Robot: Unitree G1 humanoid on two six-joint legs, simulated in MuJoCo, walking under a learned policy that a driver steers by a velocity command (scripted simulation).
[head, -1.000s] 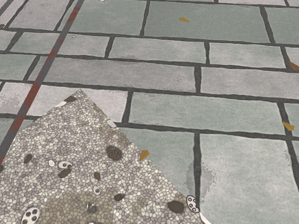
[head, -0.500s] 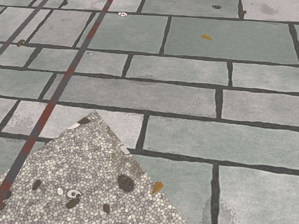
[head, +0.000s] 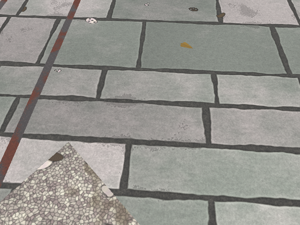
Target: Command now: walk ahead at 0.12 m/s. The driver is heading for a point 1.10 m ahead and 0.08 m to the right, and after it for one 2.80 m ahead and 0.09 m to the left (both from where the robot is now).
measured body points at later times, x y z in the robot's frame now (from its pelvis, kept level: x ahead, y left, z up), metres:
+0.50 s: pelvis +0.10 +0.00 +0.01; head +0.11 +0.01 +0.46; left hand +0.10 +0.26 -0.14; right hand +0.18 -0.27 -0.12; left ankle +0.11 +0.12 -0.71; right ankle +0.08 -0.14 -0.74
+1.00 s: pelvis +0.41 +0.02 -0.03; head +0.45 +0.03 +0.41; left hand +0.70 +0.20 -0.09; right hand +0.25 -0.20 -0.15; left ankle +0.13 +0.14 -0.73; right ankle +0.63 -0.10 -0.72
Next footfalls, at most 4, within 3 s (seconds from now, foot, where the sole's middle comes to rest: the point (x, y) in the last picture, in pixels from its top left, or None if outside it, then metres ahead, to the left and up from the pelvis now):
0.10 right None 0.12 -0.14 -0.77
0.56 left None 0.16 0.14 -0.77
1.02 right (171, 186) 0.66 -0.09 -0.77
1.52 left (120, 111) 1.13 0.16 -0.77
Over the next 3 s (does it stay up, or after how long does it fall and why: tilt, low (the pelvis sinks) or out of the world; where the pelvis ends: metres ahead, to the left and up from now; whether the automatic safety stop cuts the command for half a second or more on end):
stays up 1.39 0.09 0.01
